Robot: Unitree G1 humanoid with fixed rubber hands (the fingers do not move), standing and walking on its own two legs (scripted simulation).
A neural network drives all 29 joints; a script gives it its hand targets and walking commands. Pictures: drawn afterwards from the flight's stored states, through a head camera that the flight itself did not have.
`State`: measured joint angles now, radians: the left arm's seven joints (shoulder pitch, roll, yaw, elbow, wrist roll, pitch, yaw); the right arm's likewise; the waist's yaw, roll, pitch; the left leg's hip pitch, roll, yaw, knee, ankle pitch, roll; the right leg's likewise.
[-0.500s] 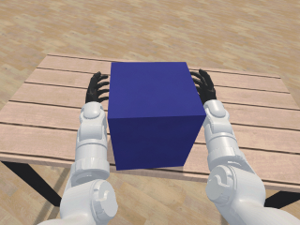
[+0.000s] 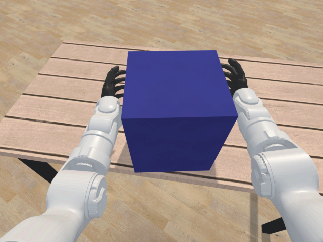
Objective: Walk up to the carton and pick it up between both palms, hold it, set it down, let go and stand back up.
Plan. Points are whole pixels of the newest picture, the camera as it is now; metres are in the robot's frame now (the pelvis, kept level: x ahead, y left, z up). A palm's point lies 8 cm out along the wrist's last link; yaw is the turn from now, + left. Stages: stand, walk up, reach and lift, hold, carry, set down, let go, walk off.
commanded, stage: set down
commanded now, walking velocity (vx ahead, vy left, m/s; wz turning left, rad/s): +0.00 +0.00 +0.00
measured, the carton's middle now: (172, 116) +0.41 +0.04 +0.07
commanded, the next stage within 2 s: none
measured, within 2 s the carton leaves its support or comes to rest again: neither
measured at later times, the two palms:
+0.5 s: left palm (91, 74) +0.40 +0.22 +0.18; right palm (267, 65) +0.48 -0.15 +0.19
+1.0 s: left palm (74, 45) +0.40 +0.23 +0.25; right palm (292, 35) +0.48 -0.17 +0.27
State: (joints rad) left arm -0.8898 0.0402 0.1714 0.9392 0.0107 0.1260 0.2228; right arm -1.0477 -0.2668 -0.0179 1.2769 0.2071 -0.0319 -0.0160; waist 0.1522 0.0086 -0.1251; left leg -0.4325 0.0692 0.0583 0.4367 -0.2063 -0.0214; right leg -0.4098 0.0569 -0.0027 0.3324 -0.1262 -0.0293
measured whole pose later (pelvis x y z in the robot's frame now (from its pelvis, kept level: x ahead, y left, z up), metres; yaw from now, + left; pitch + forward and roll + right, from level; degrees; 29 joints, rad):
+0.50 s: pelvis -0.01 -0.02 +0.00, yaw +2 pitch +11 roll +0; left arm -0.98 0.24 0.10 0.80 -0.17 0.35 0.15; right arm -1.15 -0.41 0.12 1.16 0.46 0.18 0.00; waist 0.12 -0.01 -0.14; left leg -0.41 0.06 0.02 0.36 -0.14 -0.05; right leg -0.41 0.06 -0.04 0.34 -0.12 -0.06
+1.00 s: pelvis -0.01 -0.02 +0.00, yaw +3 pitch +7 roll -1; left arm -1.07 0.31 0.11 0.64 -0.19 0.65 0.16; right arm -1.27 -0.51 0.16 1.13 0.54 0.36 0.03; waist 0.10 0.00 -0.11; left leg -0.31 0.05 0.01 0.36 -0.16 -0.04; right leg -0.30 0.05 -0.03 0.30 -0.13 -0.05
